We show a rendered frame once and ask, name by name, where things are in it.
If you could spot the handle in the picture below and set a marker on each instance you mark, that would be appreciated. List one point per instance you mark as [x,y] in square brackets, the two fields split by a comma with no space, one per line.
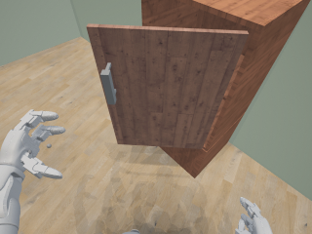
[107,83]

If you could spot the left robot forearm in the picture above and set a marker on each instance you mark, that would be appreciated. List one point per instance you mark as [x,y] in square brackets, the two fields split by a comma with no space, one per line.
[11,178]

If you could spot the robot right hand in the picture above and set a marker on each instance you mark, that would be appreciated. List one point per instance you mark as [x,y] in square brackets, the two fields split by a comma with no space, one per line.
[255,222]

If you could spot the cupboard door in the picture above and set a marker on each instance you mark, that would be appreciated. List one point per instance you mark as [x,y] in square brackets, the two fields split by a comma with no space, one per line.
[169,81]

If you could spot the robot left hand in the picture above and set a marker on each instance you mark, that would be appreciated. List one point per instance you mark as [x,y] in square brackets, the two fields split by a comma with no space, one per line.
[17,142]

